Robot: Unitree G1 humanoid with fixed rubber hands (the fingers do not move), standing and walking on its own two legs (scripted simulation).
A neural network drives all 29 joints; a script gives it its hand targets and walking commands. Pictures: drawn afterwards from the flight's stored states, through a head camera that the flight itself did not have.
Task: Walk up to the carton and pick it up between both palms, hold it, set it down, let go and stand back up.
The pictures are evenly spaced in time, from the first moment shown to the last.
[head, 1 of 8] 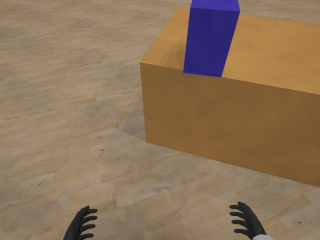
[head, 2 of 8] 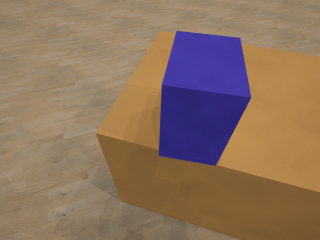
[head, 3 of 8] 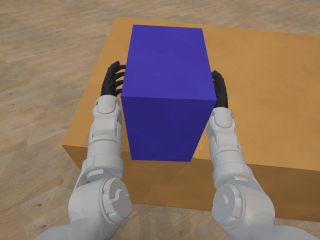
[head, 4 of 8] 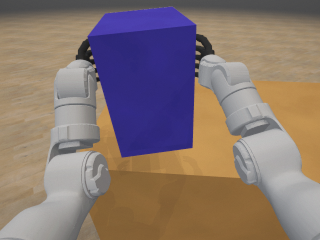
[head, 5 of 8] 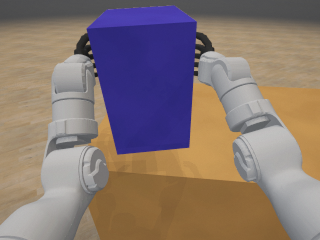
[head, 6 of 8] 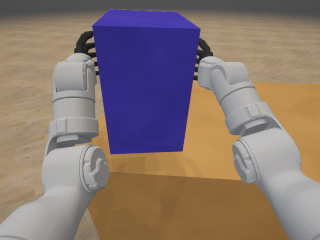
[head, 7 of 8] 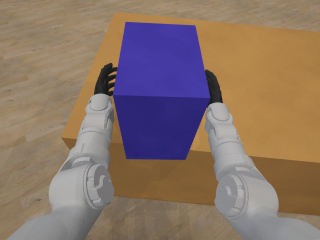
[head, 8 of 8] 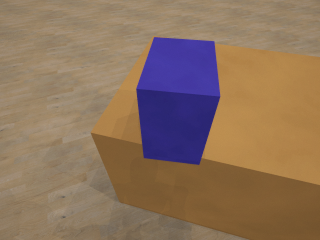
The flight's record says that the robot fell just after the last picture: no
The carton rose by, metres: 0.24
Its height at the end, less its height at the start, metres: +0.00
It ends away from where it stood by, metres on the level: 0.03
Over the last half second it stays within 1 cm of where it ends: yes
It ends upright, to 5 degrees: yes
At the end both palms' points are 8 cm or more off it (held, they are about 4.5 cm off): yes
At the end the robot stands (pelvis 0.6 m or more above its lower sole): yes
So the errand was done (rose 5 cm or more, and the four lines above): yes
